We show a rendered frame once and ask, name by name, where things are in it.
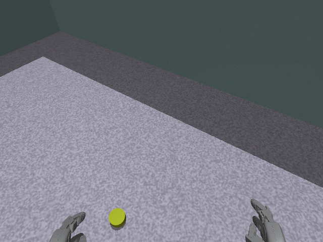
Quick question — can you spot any left robot hand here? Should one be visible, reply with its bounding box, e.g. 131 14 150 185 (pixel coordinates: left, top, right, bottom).
49 212 87 242

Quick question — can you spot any right robot hand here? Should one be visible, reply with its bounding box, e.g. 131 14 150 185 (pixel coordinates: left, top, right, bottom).
245 199 286 242

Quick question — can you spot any tin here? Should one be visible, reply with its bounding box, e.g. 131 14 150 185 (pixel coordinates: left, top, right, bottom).
109 208 126 228

